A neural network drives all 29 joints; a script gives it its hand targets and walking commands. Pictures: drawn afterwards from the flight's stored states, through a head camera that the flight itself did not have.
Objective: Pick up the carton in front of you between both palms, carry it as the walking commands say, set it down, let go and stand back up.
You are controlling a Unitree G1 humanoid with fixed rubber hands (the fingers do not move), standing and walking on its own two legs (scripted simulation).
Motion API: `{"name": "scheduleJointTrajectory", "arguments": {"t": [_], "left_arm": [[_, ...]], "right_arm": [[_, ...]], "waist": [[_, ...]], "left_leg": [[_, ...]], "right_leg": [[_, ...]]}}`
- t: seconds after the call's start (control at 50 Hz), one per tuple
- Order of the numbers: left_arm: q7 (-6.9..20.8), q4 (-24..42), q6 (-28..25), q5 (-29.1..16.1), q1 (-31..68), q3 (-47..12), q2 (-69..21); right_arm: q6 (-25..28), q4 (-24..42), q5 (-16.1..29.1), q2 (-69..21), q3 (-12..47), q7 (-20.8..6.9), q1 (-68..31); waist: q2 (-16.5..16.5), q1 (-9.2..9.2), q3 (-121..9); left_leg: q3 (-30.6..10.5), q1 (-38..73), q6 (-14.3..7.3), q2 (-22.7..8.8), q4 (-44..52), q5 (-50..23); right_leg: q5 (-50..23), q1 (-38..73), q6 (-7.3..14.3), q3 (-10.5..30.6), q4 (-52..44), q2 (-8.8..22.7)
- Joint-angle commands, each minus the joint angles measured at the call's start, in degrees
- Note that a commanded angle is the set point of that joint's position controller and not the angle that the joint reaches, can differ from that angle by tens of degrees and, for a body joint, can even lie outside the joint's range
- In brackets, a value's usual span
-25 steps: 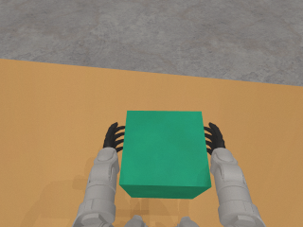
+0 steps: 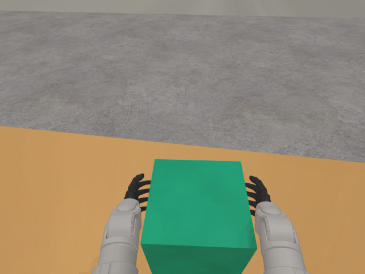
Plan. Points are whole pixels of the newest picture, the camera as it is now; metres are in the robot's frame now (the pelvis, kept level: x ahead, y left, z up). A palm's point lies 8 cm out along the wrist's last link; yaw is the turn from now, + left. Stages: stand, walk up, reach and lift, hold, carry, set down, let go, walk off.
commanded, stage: reach and lift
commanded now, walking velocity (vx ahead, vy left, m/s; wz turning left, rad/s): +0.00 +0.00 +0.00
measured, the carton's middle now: (195, 222) +0.29 +0.00 -0.05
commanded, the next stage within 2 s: hold in 0.90 s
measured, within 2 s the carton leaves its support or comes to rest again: neither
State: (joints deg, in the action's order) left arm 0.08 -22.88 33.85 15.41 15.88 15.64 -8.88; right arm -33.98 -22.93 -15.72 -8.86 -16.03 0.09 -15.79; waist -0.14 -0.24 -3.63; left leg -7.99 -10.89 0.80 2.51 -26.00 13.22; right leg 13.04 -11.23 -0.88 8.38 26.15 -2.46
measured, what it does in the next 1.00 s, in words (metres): stands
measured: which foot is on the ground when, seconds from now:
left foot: down 0.00-1.00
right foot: down 0.00-1.00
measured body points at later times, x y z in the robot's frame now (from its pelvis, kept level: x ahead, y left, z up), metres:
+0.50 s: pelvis +0.00 +0.00 +0.00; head -0.02 +0.00 +0.45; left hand +0.31 +0.15 +0.03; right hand +0.31 -0.15 +0.02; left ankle +0.01 +0.13 -0.74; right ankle +0.01 -0.13 -0.74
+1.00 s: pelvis +0.01 +0.00 +0.01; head -0.03 +0.00 +0.45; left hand +0.30 +0.15 +0.04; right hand +0.30 -0.15 +0.04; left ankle +0.01 +0.13 -0.74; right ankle +0.01 -0.13 -0.74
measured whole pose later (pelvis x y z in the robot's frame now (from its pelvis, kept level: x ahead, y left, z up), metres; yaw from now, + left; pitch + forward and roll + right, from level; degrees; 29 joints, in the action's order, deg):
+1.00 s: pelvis +0.01 +0.00 +0.01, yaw +0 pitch -6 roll +0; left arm 0.3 -12.8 41.0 14.6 13.6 11.8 -8.4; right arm -41.2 -12.9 -14.8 -8.4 -12.0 0.0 -13.7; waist 0.0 -0.2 -0.1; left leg -7.6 -3.0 0.7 1.9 -20.1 11.3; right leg 11.1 -3.4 -0.6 8.0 20.3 -2.0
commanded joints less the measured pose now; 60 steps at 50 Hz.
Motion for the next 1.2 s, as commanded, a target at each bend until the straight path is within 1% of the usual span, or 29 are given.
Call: {"name": "scheduleJointTrajectory", "arguments": {"t": [0.0,0.08,0.2,0.28,0.52,0.68,0.86,0.94,0.98,1.08,1.18], "left_arm": [[14.1,-2.1,-0.1,-10.7,28.0,-28.7,-54.4],[14.4,-1.4,-0.3,-11.1,31.5,-29.4,-55.5],[14.5,-1.2,0.1,-10.9,32.3,-29.7,-55.0],[14.4,-0.3,0.4,-10.9,31.4,-29.7,-54.4],[13.9,4.5,1.9,-12.1,25.8,-31.5,-52.9],[13.7,7.6,3.1,-13.0,23.4,-32.7,-52.4],[13.7,9.0,4.5,-13.5,23.5,-33.1,-52.2],[13.6,12.3,5.5,-15.2,24.4,-35.9,-53.0],[13.3,13.3,6.6,-15.6,23.8,-36.3,-52.3],[13.1,10.4,8.5,-13.5,23.5,-32.8,-50.0],[13.5,10.3,8.2,-13.7,27.0,-32.8,-51.3]], "right_arm": [[0.5,-1.7,11.0,-54.1,29.2,-14.5,-28.7],[0.7,-0.8,11.6,-55.3,30.2,-14.7,-32.3],[0.2,-0.7,11.3,-55.4,30.2,-14.5,-32.9],[-0.3,0.0,11.3,-55.1,30.4,-14.4,-31.7],[-1.8,5.0,12.8,-54.0,32.3,-13.9,-26.1],[-3.0,7.7,13.5,-53.4,33.3,-13.6,-23.6],[-4.3,9.1,13.9,-52.9,33.6,-13.7,-23.8],[-5.3,12.6,15.3,-53.2,36.0,-13.6,-24.7],[-6.4,13.7,15.6,-52.4,36.4,-13.3,-24.2],[-8.3,10.7,13.8,-50.0,33.2,-13.3,-24.0],[-8.1,10.9,14.2,-51.3,33.4,-13.8,-27.6]], "waist": [[0.5,-0.08,-5.9],[0.3,-0.09,-8.6],[0.2,-0.03,-9.5],[0.0,-0.02,-9.7],[0.0,-0.08,-10.5],[0.1,-0.06,-10.2],[0.2,-0.11,-8.7],[0.3,0.2,-10.8],[0.2,0.27,-10.5],[0.3,0.16,-4.0],[0.2,0.14,-5.5]], "left_leg": [[4.4,1.7,-0.3,2.4,4.8,-2.3],[4.6,2.7,-0.4,2.4,4.1,-2.5],[4.8,3.7,-0.3,2.5,4.6,-2.7],[4.9,4.5,-0.3,2.7,5.0,-4.4],[4.5,7.9,0.2,3.1,6.2,-12.5],[4.1,9.5,0.3,3.2,6.9,-15.6],[4.1,9.8,0.4,3.1,7.5,-14.4],[3.9,11.3,0.4,3.1,7.7,-16.3],[3.8,11.7,0.5,3.0,8.2,-16.7],[4.2,9.5,0.2,2.8,9.5,-9.1],[4.3,9.6,0.0,2.7,8.9,-8.1]], "right_leg": [[-1.5,1.7,0.8,-4.8,-4.6,-2.7],[-1.6,2.6,0.8,-4.9,-4.2,-2.7],[-2.2,4.1,0.5,-4.8,-4.8,-2.7],[-4.1,5.2,0.3,-4.8,-5.2,-2.8],[-12.2,8.3,-0.2,-4.5,-6.3,-3.2],[-15.2,9.8,-0.3,-4.1,-6.8,-3.4],[-13.8,9.9,-0.3,-4.0,-7.5,-3.4],[-15.8,11.5,-0.4,-4.1,-7.7,-3.4],[-16.1,12.0,-0.4,-4.0,-8.1,-3.4],[-8.5,9.8,-0.1,-4.4,-9.5,-3.1],[-7.4,9.7,-0.1,-4.6,-8.9,-3.0]]}}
